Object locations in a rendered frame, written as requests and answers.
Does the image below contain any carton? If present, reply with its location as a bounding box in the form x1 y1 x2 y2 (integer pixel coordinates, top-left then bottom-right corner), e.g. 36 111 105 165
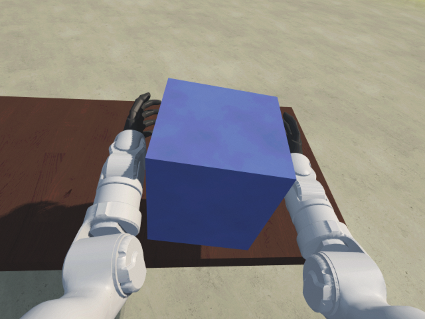
145 78 296 250

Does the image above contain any left robot hand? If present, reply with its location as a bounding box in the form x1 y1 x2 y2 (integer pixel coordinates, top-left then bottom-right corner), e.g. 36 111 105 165
124 92 161 138

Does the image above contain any right robot upper arm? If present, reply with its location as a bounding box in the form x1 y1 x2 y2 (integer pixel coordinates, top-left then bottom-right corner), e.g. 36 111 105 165
303 251 425 319

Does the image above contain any right robot hand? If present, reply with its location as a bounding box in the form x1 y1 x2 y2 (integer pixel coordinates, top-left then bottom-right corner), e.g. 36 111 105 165
282 112 303 154

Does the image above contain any left robot upper arm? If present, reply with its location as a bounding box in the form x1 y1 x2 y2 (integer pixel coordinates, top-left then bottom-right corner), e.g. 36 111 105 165
20 233 147 319

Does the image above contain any right robot forearm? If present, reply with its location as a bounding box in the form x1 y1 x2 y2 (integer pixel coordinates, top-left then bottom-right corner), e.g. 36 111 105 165
284 153 386 288

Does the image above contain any left robot forearm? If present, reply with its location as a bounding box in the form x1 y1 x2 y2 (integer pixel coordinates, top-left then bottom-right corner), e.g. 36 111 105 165
62 130 147 288

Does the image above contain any table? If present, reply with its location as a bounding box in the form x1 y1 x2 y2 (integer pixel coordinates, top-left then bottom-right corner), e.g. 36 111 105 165
0 96 347 271

